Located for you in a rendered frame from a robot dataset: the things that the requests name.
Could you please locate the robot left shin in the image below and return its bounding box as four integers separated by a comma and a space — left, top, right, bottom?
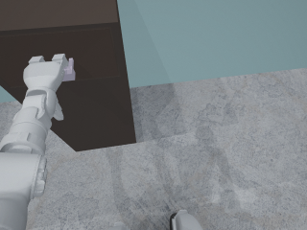
113, 221, 125, 226

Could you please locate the cabinet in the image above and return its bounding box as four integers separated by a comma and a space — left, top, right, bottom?
0, 0, 136, 152

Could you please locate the robot left hand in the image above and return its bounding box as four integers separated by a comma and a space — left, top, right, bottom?
23, 54, 69, 121

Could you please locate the robot shin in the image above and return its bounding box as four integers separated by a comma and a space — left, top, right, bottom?
113, 221, 125, 226
175, 210, 188, 217

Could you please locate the handle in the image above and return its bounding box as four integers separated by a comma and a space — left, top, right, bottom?
62, 57, 76, 81

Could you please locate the drawer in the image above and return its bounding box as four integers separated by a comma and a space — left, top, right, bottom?
0, 27, 119, 87

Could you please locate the robot left forearm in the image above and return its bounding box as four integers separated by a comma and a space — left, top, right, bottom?
0, 86, 57, 157

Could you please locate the robot left upper arm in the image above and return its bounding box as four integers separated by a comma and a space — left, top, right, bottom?
0, 152, 48, 230

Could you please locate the robot right shin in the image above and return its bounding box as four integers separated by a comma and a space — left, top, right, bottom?
175, 210, 188, 217

